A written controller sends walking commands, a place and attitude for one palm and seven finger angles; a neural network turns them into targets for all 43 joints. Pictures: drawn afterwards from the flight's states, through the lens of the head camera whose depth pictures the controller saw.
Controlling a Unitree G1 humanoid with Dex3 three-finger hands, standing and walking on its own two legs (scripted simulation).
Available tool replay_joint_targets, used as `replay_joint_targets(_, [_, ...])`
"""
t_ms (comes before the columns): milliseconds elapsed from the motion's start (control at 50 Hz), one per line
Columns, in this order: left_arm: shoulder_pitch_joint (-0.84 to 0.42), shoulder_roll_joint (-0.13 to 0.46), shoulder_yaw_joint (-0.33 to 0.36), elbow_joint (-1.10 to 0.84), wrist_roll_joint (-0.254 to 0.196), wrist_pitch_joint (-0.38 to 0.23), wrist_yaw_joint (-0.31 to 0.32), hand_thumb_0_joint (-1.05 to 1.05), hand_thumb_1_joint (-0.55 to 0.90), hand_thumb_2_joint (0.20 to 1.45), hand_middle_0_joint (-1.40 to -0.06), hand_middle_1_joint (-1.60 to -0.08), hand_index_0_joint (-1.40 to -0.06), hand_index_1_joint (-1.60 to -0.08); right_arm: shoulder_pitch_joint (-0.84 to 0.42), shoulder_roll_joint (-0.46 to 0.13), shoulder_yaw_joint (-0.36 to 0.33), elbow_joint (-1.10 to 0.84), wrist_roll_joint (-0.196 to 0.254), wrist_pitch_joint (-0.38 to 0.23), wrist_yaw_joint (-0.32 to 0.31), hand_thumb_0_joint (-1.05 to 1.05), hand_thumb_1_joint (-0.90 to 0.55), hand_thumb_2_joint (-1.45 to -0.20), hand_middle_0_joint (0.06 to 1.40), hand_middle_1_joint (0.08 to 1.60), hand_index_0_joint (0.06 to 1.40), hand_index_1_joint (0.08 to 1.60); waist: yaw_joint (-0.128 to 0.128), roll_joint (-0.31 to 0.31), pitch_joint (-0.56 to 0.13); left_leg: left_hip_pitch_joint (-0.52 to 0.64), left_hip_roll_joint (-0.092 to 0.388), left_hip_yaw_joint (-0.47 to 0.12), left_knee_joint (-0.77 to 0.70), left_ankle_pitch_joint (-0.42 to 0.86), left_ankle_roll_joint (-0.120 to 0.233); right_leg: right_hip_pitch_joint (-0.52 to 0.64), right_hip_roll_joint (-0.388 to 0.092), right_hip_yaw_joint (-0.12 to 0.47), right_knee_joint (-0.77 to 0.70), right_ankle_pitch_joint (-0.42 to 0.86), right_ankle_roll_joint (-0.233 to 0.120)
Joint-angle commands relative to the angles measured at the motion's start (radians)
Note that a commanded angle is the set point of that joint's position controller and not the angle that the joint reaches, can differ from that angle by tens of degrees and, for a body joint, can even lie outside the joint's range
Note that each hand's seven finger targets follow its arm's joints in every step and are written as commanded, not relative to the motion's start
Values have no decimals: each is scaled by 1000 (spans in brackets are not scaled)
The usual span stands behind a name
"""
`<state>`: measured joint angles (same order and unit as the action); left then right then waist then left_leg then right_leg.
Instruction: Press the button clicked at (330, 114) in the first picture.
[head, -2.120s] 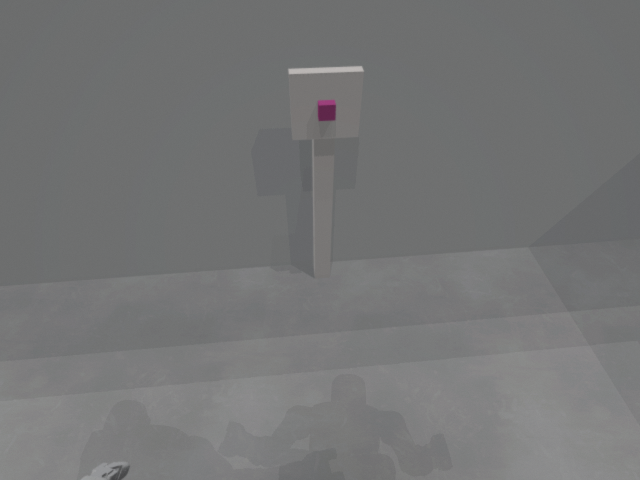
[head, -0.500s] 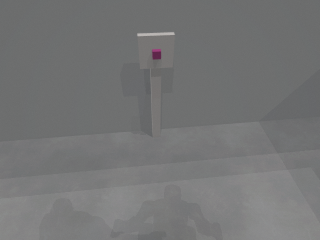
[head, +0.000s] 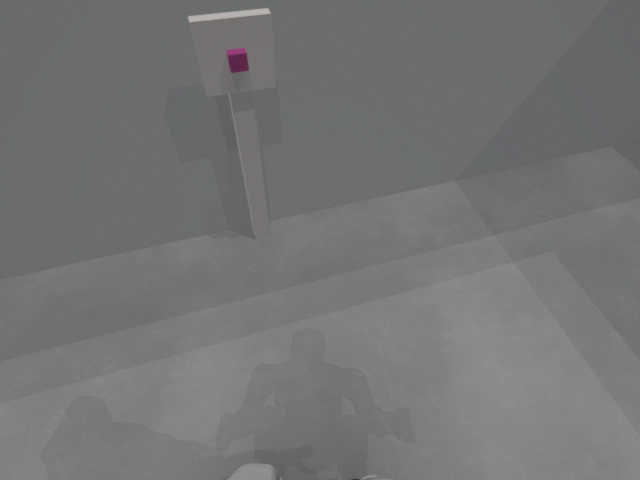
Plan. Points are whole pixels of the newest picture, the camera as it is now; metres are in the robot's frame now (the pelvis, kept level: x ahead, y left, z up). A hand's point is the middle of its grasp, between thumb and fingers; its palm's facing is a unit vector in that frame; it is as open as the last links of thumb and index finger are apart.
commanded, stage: walk to a spot facing it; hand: left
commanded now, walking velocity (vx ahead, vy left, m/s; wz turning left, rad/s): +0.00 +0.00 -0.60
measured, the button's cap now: (237, 59) +0.96 +0.29 -0.01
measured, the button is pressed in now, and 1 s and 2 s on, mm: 0 0 0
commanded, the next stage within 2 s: turn to face it in 1.54 s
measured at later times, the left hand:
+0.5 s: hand out of the picture +0.11 +0.18 -0.15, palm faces -0.35 -0.91 -0.22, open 7.4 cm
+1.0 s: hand out of the picture +0.13 +0.13 -0.19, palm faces -0.42 -0.90 -0.13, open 7.4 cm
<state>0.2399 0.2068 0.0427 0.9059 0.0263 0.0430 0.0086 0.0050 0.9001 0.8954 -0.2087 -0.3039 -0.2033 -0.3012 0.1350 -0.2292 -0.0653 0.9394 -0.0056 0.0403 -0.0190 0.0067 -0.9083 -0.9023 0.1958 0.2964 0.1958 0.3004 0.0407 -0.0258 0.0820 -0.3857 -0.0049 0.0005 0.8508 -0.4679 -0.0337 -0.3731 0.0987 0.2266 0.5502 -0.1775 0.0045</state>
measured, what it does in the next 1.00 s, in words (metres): walks ahead, turning right: left foot, then right foot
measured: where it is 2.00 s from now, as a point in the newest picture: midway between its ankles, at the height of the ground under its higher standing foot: (386, 437)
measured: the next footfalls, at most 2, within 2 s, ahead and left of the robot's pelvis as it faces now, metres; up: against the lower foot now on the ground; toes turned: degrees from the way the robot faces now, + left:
left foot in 0.08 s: +0.02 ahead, +0.13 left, +0.00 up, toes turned -4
right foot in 0.54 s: -0.05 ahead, -0.12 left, +0.00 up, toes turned -29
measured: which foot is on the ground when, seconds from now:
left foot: up 0.00-0.06, down 0.08-0.54, up 0.56-1.00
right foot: down 0.00-0.08, up 0.10-0.52, down 0.54-1.00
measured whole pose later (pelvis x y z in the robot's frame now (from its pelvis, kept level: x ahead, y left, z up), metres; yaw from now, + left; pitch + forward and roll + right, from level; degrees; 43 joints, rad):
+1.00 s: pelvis +0.12 -0.05 -0.01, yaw -32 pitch -1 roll -3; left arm 0.46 0.15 0.04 1.09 0.03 -0.06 0.01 0.01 0.90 0.90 -0.21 -0.30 -0.20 -0.30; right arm 0.15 -0.18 -0.05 0.93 -0.03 -0.03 0.04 0.01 -0.91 -0.90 0.19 0.30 0.19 0.30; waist 0.06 -0.02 0.03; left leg -0.48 0.09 0.09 0.65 -0.19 -0.02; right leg 0.06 0.02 0.05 0.39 -0.43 0.02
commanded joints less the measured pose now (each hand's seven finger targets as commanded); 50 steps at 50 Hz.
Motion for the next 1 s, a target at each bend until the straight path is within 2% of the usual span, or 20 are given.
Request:
replay_joint_targets(0, [-27,233,76,-86,2,-7,14,0,900,900,-200,-300,-200,-300,88,-73,-19,-75,10,-42,-16,0,-900,-900,200,300,200,300,-50,-123,-191,178,-22,-4,-260,86,9,52,-211,307,-163,143,-142])
replay_joint_targets(40, [-49,188,66,-104,-7,-2,7,0,900,900,-200,-300,-200,-300,171,-116,-28,-61,9,-57,-29,0,-900,-900,200,300,200,300,-95,-45,-200,415,58,-63,-479,150,42,-130,-102,201,-46,-28,-56])
replay_joint_targets(60, [-43,122,56,-119,-15,0,-4,0,900,900,-200,-300,-200,-300,151,-202,-46,-80,-2,-61,-30,0,-900,-900,200,300,200,300,-92,222,-169,462,297,-318,-621,63,99,-303,21,34,182,-229,-9])
replay_joint_targets(80, [-63,134,67,-129,-5,0,-7,0,900,900,-200,-300,-200,-300,116,-238,-50,-105,-5,-55,-28,0,-900,-900,200,300,200,300,-81,285,-105,299,475,-423,-650,135,163,-316,-5,-97,404,-352,39])
replay_joint_targets(120, [0,173,89,-73,11,16,-18,0,900,900,-200,-300,-200,-300,-18,-149,-22,-130,-13,-55,-28,0,-900,-900,200,300,200,300,-9,179,-44,100,370,-260,-643,136,166,-223,-60,-95,633,-223,56])
replay_joint_targets(180, [44,126,81,-48,7,24,-38,0,900,900,-200,-300,-200,-300,-29,-124,-11,-137,-17,-65,-27,0,-900,-900,200,300,200,300,13,148,-7,75,272,-59,-605,221,143,-218,-83,-157,743,-128,61])
replay_joint_targets(240, [-12,102,68,-63,1,21,-41,0,900,900,-200,-300,-200,-300,95,-127,-16,-100,-19,-65,-27,0,-900,-900,200,300,200,300,-41,163,-27,234,286,-40,-575,268,165,-266,-112,-196,612,-153,67])
replay_joint_targets(360, [-135,90,53,-105,5,5,-64,0,900,900,-200,-300,-200,-300,229,-172,-38,-45,-26,-77,-13,0,-900,-900,200,300,200,300,-106,182,-17,294,377,-54,-644,-12,175,-206,-162,-277,303,-255,42])
replay_joint_targets(460, [-79,75,51,-87,0,-19,-65,0,900,900,-200,-300,-200,-300,206,-188,-45,-28,-28,-79,2,0,-900,-900,200,300,200,300,-68,177,-56,188,383,56,-545,-23,121,58,-126,-341,39,-240,0])
replay_joint_targets(480, [-6,79,56,-60,-1,-27,-60,0,900,900,-200,-300,-200,-300,190,-185,-40,-27,-29,-76,4,0,-900,-900,200,300,200,300,-24,132,-81,124,357,101,-445,-31,93,192,-96,-373,-43,-172,-12])
replay_joint_targets(500, [97,119,66,-23,1,-38,-50,0,900,900,-200,-300,-200,-300,176,-159,-33,-33,-24,-75,11,0,-900,-900,200,300,200,300,22,33,-116,7,309,171,-282,-51,48,373,-132,-322,-133,-173,-36])
replay_joint_targets(520, [203,239,88,8,8,-55,-32,0,900,900,-200,-300,-200,-300,152,-81,-10,-67,-10,-73,21,0,-900,-900,200,300,200,300,77,-274,-148,-259,186,279,31,-155,-8,561,-374,30,-281,-404,-127])
replay_joint_targets(540, [283,293,92,29,-12,-56,-17,0,900,900,-200,-300,-200,-300,20,-83,1,-128,-22,-76,28,0,-900,-900,200,300,200,300,123,-310,-99,-424,116,158,219,-175,-17,521,-494,311,-367,-324,-203])
replay_joint_targets(560, [265,262,93,30,-15,-61,-3,0,900,900,-200,-300,-200,-300,-3,-108,-10,-134,-24,-75,30,0,-900,-900,200,300,200,300,100,-177,-64,-453,152,67,283,-58,-5,487,-501,261,-368,-316,-227])
replay_joint_targets(600, [150,209,75,18,-12,-77,-2,0,900,900,-200,-300,-200,-300,17,-103,-19,-93,-26,-75,37,0,-900,-900,200,300,200,300,40,-149,23,-413,181,42,301,86,-9,338,-429,174,-385,-359,-202])
replay_joint_targets(660, [90,137,47,17,-7,-102,-4,0,900,900,-200,-300,-200,-300,109,-72,-21,-36,-30,-70,43,0,-900,-900,200,300,200,300,-39,-88,49,-300,170,65,239,223,-37,240,-336,-22,-384,-77,-165])
replay_joint_targets(860, [208,121,33,118,2,-125,12,0,900,900,-200,-300,-200,-300,-56,-22,-5,-91,-17,-85,56,0,-900,-900,200,300,200,300,-4,-83,58,-264,138,82,-56,296,-17,333,-324,-45,-350,173,-173])
replay_joint_targets(920, [190,135,40,130,3,-121,15,0,900,900,-200,-300,-200,-300,-26,-24,-5,-78,-14,-99,51,0,-900,-900,200,300,200,300,-27,-85,38,-64,94,105,-191,252,12,288,-318,-57,-270,288,-156])
replay_joint_targets(960, [181,122,45,141,-1,-121,15,0,900,900,-200,-300,-200,-300,213,-72,-20,4,-22,-111,30,0,-900,-900,200,300,200,300,-128,-9,-81,284,57,97,-308,293,31,200,-242,-102,26,388,-115])
replay_joint_targets(980, [215,79,46,134,-12,-117,6,0,900,900,-200,-300,-200,-300,378,-171,-43,46,-35,-115,14,0,-900,-900,200,300,200,300,-182,162,-214,506,226,-89,-364,226,67,70,-148,-172,294,144,-76])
